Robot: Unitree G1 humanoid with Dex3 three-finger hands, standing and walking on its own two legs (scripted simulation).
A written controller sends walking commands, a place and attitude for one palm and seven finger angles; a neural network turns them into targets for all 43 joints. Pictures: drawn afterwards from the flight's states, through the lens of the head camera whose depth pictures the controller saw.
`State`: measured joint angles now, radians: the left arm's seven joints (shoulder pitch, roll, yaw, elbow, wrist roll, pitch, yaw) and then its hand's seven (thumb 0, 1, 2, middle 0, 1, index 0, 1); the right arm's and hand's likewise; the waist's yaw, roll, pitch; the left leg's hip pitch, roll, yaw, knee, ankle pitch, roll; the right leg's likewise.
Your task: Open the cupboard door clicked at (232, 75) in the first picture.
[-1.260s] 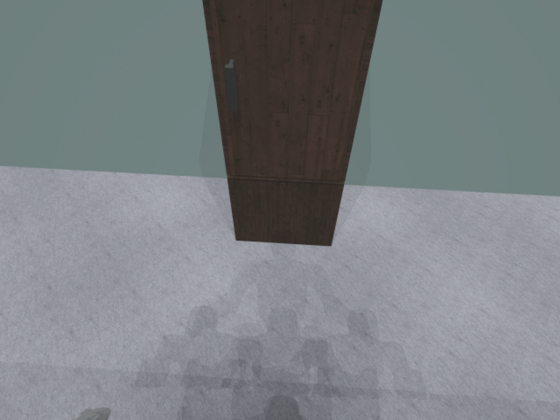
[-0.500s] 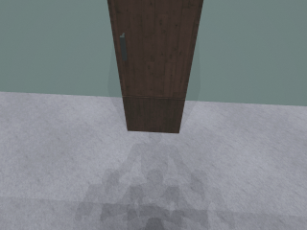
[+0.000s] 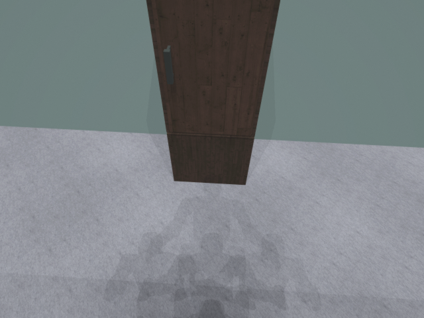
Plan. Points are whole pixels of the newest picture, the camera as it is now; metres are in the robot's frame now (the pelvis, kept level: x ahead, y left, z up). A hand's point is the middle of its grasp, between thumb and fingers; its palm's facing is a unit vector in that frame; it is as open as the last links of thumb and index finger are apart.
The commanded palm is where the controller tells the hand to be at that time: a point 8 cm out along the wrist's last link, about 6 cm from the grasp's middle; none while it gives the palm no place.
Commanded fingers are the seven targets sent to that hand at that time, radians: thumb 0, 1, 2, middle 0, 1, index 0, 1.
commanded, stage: look at it before walking up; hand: left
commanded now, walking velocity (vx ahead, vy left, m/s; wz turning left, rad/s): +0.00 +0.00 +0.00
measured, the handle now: (169, 64) +0.95 +0.21 +0.00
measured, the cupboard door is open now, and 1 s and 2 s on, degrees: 0 0 0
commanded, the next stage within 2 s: take the last steps up to it in 0.18 s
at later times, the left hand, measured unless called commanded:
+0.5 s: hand out of the picture +0.05 +0.23 -0.17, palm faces -0.01 -0.96 -0.27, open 7.4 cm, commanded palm none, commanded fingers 0.00 0.90 0.90 -0.20 -0.30 -0.20 -0.30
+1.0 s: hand (144, 275) +0.25 +0.18 -0.18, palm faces +0.02 -0.97 -0.23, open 7.3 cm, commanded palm none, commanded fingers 0.00 0.90 0.90 -0.20 -0.30 -0.20 -0.30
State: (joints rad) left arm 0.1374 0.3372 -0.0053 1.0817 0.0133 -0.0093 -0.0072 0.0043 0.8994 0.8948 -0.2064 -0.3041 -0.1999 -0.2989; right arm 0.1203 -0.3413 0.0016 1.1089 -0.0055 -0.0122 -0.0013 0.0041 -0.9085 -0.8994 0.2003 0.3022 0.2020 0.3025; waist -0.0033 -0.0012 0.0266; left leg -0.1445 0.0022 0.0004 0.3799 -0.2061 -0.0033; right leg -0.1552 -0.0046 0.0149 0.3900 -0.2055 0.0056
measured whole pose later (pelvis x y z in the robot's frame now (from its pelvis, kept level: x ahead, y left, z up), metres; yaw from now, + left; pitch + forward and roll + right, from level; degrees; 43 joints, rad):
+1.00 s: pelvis +0.16 -0.01 -0.03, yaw +1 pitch -2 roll +0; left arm 0.17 0.19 0.06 1.00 0.02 -0.07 0.00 0.01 0.93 0.90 -0.20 -0.30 -0.20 -0.30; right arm 0.52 -0.11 -0.03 1.22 -0.01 -0.02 -0.02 0.01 -0.91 -0.90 0.20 0.30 0.20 0.30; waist -0.04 0.03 0.10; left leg -0.19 0.03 0.02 1.02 -0.50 0.04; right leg -0.37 -0.05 -0.16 0.66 -0.23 -0.05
